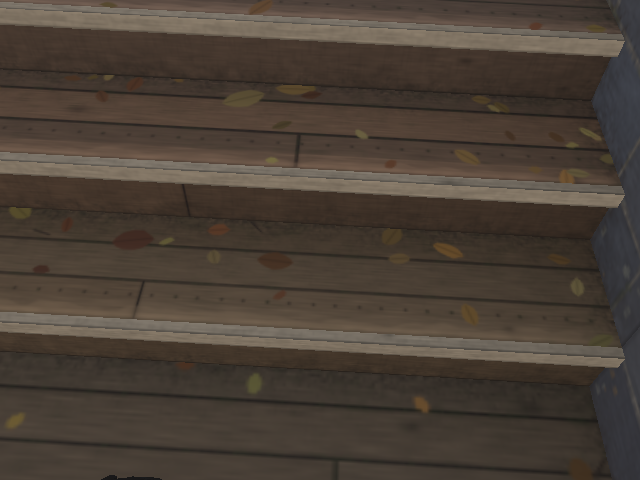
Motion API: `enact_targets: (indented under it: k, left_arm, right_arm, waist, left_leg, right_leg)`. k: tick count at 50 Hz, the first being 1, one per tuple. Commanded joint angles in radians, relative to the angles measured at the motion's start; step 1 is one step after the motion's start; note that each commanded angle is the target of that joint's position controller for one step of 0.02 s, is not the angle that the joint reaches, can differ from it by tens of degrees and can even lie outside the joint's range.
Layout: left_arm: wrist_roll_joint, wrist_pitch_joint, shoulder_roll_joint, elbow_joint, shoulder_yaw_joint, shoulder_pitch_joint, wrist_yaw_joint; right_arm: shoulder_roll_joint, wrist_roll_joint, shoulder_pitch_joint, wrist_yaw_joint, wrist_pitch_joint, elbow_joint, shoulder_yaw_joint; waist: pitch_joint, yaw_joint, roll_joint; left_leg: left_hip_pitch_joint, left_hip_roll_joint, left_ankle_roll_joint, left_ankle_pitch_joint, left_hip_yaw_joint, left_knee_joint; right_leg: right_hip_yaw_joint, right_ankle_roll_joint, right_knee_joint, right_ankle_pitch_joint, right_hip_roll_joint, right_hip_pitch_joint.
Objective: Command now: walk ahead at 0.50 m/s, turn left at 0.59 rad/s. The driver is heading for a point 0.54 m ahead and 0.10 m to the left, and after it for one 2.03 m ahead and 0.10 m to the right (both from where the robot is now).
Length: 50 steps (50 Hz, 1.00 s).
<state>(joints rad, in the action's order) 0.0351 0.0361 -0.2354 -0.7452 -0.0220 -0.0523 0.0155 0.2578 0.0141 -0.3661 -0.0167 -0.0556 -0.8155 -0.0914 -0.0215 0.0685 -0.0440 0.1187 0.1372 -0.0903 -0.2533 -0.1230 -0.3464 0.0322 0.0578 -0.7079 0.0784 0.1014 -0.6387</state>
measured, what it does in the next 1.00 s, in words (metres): walks ahead, turning left: right foot, then left foot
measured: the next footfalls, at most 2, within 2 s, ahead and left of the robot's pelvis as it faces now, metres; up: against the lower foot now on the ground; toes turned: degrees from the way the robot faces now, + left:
right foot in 0.10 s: +0.23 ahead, -0.14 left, +0.00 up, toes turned +5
left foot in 0.62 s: +0.43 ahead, +0.12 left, +0.00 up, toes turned +25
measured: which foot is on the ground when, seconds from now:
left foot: down 0.00-0.12, up 0.14-0.60, down 0.62-1.00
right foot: up 0.00-0.08, down 0.10-0.64, up 0.66-1.00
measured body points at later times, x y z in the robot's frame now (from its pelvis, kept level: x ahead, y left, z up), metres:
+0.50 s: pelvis +0.26 -0.02 +0.00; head +0.29 -0.03 +0.45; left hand +0.17 +0.22 -0.13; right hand +0.52 -0.19 -0.10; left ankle +0.36 +0.13 -0.69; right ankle +0.19 -0.14 -0.74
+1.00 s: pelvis +0.46 +0.10 +0.00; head +0.46 +0.11 +0.45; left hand +0.43 +0.35 -0.15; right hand +0.56 -0.14 -0.13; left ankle +0.40 +0.11 -0.74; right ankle +0.51 -0.02 -0.52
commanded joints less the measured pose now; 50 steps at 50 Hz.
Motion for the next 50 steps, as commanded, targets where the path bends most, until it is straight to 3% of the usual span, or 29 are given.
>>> enact_targets:
  k: [1,3,4,5,6,7,8,9,10,12,14,21,25,29,30,31,32,33,34,35,36,38,41,43,44,46,47,48,50]
  left_arm:
    - [-0.011,0.025,-0.103,0.086,-0.022,0.087,-0.003]
    - [-0.01,0.039,-0.132,0.071,-0.035,0.01,-0.005]
    - [-0.008,0.048,-0.139,0.047,-0.041,-0.075,-0.01]
    - [0.002,0.064,-0.161,0.012,-0.052,-0.187,-0.019]
    - [0.024,0.075,-0.243,0.003,-0.072,-0.318,-0.034]
    - [0.023,0.062,-0.332,-0.007,-0.096,-0.329,-0.031]
    - [0.016,0.049,-0.234,0.005,-0.081,-0.267,-0.025]
    - [0.007,0.046,-0.153,0.021,-0.062,-0.216,-0.022]
    - [0.004,0.046,-0.12,0.019,-0.053,-0.185,-0.023]
    - [-0.002,0.059,-0.101,-0.01,-0.047,-0.209,-0.029]
    - [-0.012,0.078,-0.109,-0.035,-0.051,-0.251,-0.023]
    - [-0.019,0.083,-0.109,-0.094,-0.052,-0.304,-0.023]
    - [-0.021,0.08,-0.125,-0.126,-0.054,-0.337,-0.029]
    - [-0.023,0.053,-0.177,-0.151,-0.058,-0.357,-0.05]
    - [-0.026,0.041,-0.19,-0.149,-0.06,-0.347,-0.053]
    - [-0.026,0.033,-0.2,-0.133,-0.061,-0.321,-0.051]
    - [-0.007,0.034,-0.102,-0.1,-0.038,-0.372,-0.046]
    - [-0.032,0.03,-0.07,-0.059,-0.03,-0.423,-0.038]
    - [-0.02,0.025,-0.119,-0.079,-0.041,-0.349,-0.037]
    - [-0.032,0.033,-0.093,-0.067,-0.031,-0.297,-0.031]
    - [-0.032,0.036,-0.082,-0.082,-0.026,-0.297,-0.029]
    - [-0.012,0.007,-0.077,-0.123,-0.023,-0.362,-0.025]
    - [-0.021,-0.016,-0.062,-0.146,-0.028,-0.379,-0.012]
    - [-0.018,-0.025,-0.046,-0.158,-0.032,-0.364,-0.01]
    - [-0.018,-0.035,-0.042,-0.168,-0.034,-0.35,-0.016]
    - [-0.01,-0.047,-0.043,-0.139,-0.041,-0.254,-0.025]
    - [-0.011,-0.052,-0.012,-0.136,-0.038,-0.226,-0.036]
    - [-0.011,-0.052,-0.016,-0.104,-0.037,-0.186,-0.041]
    - [-0.012,-0.048,0.01,-0.071,-0.028,-0.098,-0.045]
  right_arm:
    - [0.166,0.005,-0.025,0.004,-0.01,0.056,-0.042]
    - [0.18,0.012,0.006,0.01,-0.013,0.066,-0.045]
    - [0.188,0.01,0.035,0.011,-0.014,0.072,-0.046]
    - [0.163,0.006,0.043,0.009,-0.018,0.075,-0.036]
    - [0.091,-0.019,0.036,0.004,-0.026,0.102,-0.015]
    - [0.068,-0.027,-0.048,0.007,-0.024,0.132,-0.01]
    - [0.129,0.005,-0.057,0.016,-0.007,0.084,-0.013]
    - [0.131,0.011,-0.001,0.008,-0.002,0.071,-0.012]
    - [0.112,0.01,0.037,-0.001,-0.001,0.077,-0.007]
    - [0.095,0.023,0.07,-0.016,0.015,0.079,-0.002]
    - [0.082,0.024,0.096,-0.024,0.028,0.088,0.003]
    - [0.047,0.026,0.284,-0.052,0.03,0.145,0.029]
    - [0.03,0.027,0.403,-0.055,0.026,0.186,0.045]
    - [0.055,0.043,0.303,-0.034,0.022,0.156,0.036]
    - [0.068,0.044,0.205,-0.028,0.013,0.123,0.027]
    - [0.108,0.051,0.064,-0.018,0.008,0.068,0.007]
    - [0.184,0.056,0.006,-0.003,0.004,0.046,-0.01]
    - [0.268,0.032,0.007,0.004,0.012,0.074,-0.027]
    - [0.221,0.01,-0.004,0.016,0.021,0.055,-0.022]
    - [0.162,0.007,0.076,0.019,0.015,0.054,-0.002]
    - [0.112,0.011,0.116,0.017,0.005,0.042,0.015]
    - [0.077,0.009,0.16,0.021,-0.017,0.033,0.035]
    - [0.092,0.005,0.1,0.02,-0.039,-0.012,0.036]
    - [0.096,0.011,0.054,0.025,-0.039,-0.035,0.036]
    - [0.083,0.009,0.015,0.028,-0.039,-0.05,0.038]
    - [0.08,0.011,-0.036,0.032,-0.04,-0.078,0.042]
    - [0.059,0.02,-0.1,0.029,-0.04,-0.116,0.05]
    - [0.063,0.02,-0.107,0.029,-0.039,-0.121,0.052]
    - [0.05,0.033,-0.144,0.033,-0.049,-0.155,0.064]
  waist:
    - [0.016,0.003,0.134]
    - [0.015,-0.042,0.141]
    - [0.031,-0.089,0.125]
    - [0.088,-0.139,0.074]
    - [0.208,-0.187,-0.072]
    - [0.256,-0.128,-0.342]
    - [0.18,-0.092,-0.176]
    - [0.086,-0.096,-0.044]
    - [0.038,-0.087,0.0]
    - [0.009,-0.087,-0.053]
    - [0.018,-0.086,-0.06]
    - [-0.024,-0.091,-0.056]
    - [-0.046,-0.11,-0.058]
    - [0.039,-0.055,-0.081]
    - [0.09,-0.012,-0.081]
    - [0.163,0.06,-0.023]
    - [0.24,0.024,0.149]
    - [0.339,-0.012,0.311]
    - [0.278,0.016,0.097]
    - [0.153,-0.016,0.082]
    - [0.085,-0.056,0.031]
    - [0.068,-0.105,0.054]
    - [0.093,-0.11,0.084]
    - [0.089,-0.092,0.116]
    - [0.079,-0.077,0.153]
    - [0.008,-0.051,0.142]
    - [-0.013,-0.039,0.152]
    - [-0.05,-0.053,0.084]
    - [-0.111,-0.045,0.051]
  left_leg:
    - [0.004,-0.264,-0.126,0.272,-0.215,0.042]
    - [0.023,-0.274,-0.097,0.295,-0.263,-0.018]
    - [0.044,-0.252,-0.079,0.335,-0.263,-0.091]
    - [0.081,-0.183,-0.055,0.357,-0.227,-0.247]
    - [0.21,-0.093,-0.018,0.227,-0.108,-0.526]
    - [0.474,0.038,0.006,-0.273,0.01,-0.717]
    - [0.544,-0.066,-0.007,-0.254,-0.006,-0.827]
    - [0.528,-0.101,-0.003,-0.159,-0.001,-0.825]
    - [0.508,-0.131,0.006,-0.098,0.01,-0.791]
    - [0.499,-0.16,0.026,-0.043,0.032,-0.754]
    - [0.513,-0.164,0.036,-0.002,0.046,-0.756]
    - [0.576,-0.189,0.053,0.181,0.12,-0.567]
    - [0.465,-0.166,0.008,0.197,0.221,-0.356]
    - [0.311,-0.063,-0.069,0.073,0.275,-0.258]
    - [0.207,-0.036,-0.096,0.07,0.265,-0.2]
    - [-0.001,-0.04,-0.126,0.08,0.218,-0.145]
    - [-0.254,-0.286,-0.153,0.202,-0.073,-0.17]
    - [-0.423,-0.522,-0.313,0.324,-0.579,-0.025]
    - [-0.348,-0.494,-0.275,0.315,-0.423,0.013]
    - [-0.199,-0.456,-0.245,0.369,-0.291,0.038]
    - [-0.081,-0.412,-0.198,0.482,-0.198,0.072]
    - [0.029,-0.35,-0.131,0.642,-0.046,0.107]
    - [-0.015,-0.325,-0.056,0.829,0.061,0.1]
    - [-0.044,-0.318,-0.026,0.782,0.108,0.105]
    - [-0.062,-0.324,-0.038,0.679,0.102,0.112]
    - [-0.076,-0.343,-0.063,0.425,0.07,0.146]
    - [-0.135,-0.38,-0.098,0.351,0.01,0.12]
    - [-0.154,-0.392,-0.098,0.218,0.023,0.138]
    - [-0.174,-0.394,-0.097,0.156,0.022,0.146]
  right_leg:
    - [-0.003,-0.014,0.099,-0.001,-0.042,0.111]
    - [0.0,-0.034,0.153,0.083,-0.064,0.229]
    - [-0.014,-0.046,0.206,0.101,-0.085,0.335]
    - [0.007,-0.066,0.26,0.115,-0.074,0.489]
    - [0.234,-0.126,0.336,0.296,0.136,0.701]
    - [0.642,-0.216,0.478,0.417,0.31,0.84]
    - [0.651,-0.221,0.473,0.569,0.314,0.764]
    - [0.517,-0.206,0.486,0.53,0.269,0.655]
    - [0.389,-0.188,0.504,0.393,0.226,0.587]
    - [0.21,-0.161,0.518,0.162,0.166,0.563]
    - [0.118,-0.163,0.515,-0.026,0.159,0.582]
    - [-0.129,-0.163,0.533,-0.295,0.139,0.604]
    - [-0.22,-0.139,0.507,-0.452,0.141,0.621]
    - [-0.262,-0.124,0.246,-0.906,0.163,0.735]
    - [-0.267,-0.125,0.091,-0.89,0.164,0.721]
    - [-0.279,-0.112,-0.143,-0.708,0.142,0.593]
    - [-0.276,-0.096,-0.417,0.049,0.073,0.314]
    - [-0.169,-0.062,-0.737,0.51,-0.109,0.012]
    - [-0.043,-0.073,-0.737,0.375,-0.036,-0.041]
    - [-0.041,-0.078,-0.684,0.283,-0.008,-0.03]
    - [-0.032,-0.076,-0.611,0.253,0.014,0.025]
    - [-0.017,-0.07,-0.536,0.227,0.021,0.148]
    - [-0.013,-0.072,-0.538,0.171,-0.026,0.134]
    - [-0.015,-0.074,-0.612,0.127,-0.05,0.071]
    - [-0.03,-0.078,-0.735,0.141,-0.06,0.004]
    - [-0.021,-0.088,-0.911,0.174,-0.064,-0.168]
    - [-0.035,-0.105,-1.184,0.266,-0.094,-0.339]
    - [0.004,-0.114,-1.178,0.276,-0.072,-0.441]
    - [0.0,-0.125,-1.25,0.314,-0.087,-0.579]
